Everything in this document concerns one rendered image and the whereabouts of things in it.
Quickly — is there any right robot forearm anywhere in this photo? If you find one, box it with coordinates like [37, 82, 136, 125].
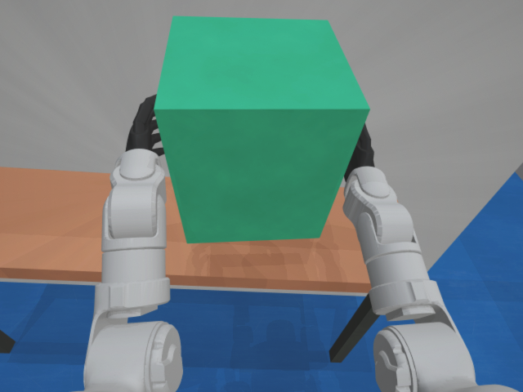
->
[342, 167, 476, 380]

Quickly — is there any robot left hand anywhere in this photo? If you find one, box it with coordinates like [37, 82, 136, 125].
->
[126, 94, 165, 156]

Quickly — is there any right robot upper arm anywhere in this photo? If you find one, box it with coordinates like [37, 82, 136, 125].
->
[373, 322, 520, 392]

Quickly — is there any robot right hand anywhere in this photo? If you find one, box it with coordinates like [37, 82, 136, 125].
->
[344, 123, 375, 182]

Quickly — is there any carton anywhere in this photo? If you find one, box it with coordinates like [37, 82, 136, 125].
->
[154, 16, 370, 243]

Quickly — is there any table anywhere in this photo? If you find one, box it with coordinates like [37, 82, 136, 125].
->
[0, 167, 398, 363]

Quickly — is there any left robot forearm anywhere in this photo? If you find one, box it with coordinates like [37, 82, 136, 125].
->
[83, 149, 170, 389]

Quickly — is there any left robot upper arm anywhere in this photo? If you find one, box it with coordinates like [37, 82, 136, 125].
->
[73, 321, 183, 392]

